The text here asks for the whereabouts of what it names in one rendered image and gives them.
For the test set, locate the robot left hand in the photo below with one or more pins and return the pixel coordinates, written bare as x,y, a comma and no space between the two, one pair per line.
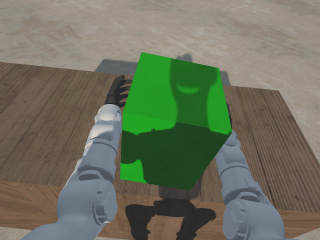
113,96

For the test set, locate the robot left forearm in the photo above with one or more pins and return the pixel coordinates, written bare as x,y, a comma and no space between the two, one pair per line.
98,159

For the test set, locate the robot right hand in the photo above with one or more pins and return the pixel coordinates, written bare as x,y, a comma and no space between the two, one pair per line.
229,113

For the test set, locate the robot right forearm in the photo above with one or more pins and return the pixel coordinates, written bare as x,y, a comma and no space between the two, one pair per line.
235,175

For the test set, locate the carton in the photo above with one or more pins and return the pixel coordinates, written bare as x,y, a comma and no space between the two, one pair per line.
175,120

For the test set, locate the left robot upper arm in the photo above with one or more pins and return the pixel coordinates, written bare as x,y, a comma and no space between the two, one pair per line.
84,208

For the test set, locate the right robot upper arm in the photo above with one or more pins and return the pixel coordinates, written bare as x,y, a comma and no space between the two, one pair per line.
250,220

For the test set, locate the pedestal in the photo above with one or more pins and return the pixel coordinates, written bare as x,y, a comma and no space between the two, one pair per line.
47,113

